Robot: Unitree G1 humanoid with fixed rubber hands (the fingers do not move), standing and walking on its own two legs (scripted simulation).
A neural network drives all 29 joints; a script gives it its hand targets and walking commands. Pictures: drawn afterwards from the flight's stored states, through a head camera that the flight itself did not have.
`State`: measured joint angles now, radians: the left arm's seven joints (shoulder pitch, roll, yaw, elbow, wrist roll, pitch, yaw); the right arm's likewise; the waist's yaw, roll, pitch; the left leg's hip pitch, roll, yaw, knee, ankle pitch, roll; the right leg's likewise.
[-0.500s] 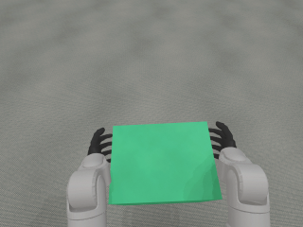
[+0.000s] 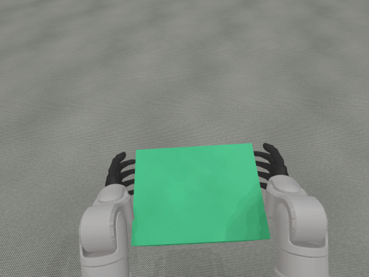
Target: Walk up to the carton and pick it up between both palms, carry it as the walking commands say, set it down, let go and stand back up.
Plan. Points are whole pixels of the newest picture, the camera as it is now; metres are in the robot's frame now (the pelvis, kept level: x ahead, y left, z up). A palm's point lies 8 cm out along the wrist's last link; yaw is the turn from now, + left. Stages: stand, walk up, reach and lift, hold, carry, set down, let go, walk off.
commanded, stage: carry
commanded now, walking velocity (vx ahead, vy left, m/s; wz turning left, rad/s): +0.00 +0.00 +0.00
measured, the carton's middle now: (196, 200) +0.28 +0.01 +0.01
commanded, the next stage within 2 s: none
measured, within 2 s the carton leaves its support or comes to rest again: neither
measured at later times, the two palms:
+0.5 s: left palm (119, 146) +0.38 +0.18 +0.08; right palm (253, 140) +0.39 -0.12 +0.09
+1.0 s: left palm (111, 116) +0.46 +0.21 +0.10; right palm (235, 111) +0.46 -0.09 +0.11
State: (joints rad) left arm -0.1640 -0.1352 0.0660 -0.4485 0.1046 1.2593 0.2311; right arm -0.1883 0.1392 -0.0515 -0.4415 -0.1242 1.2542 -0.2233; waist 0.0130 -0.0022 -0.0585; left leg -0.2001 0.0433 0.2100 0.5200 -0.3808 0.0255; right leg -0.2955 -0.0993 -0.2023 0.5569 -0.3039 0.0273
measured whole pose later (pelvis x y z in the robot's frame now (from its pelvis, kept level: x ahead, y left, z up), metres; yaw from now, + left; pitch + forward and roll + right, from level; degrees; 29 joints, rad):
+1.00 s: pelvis +0.20 +0.06 +0.01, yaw +0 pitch +4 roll -1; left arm -0.16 -0.14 0.04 -0.41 0.11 1.25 0.23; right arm -0.16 0.13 -0.07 -0.44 -0.11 1.24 -0.22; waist -0.01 0.00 -0.08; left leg -0.20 0.03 0.19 0.63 -0.33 -0.02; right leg -0.26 -0.12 -0.17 0.62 -0.26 0.03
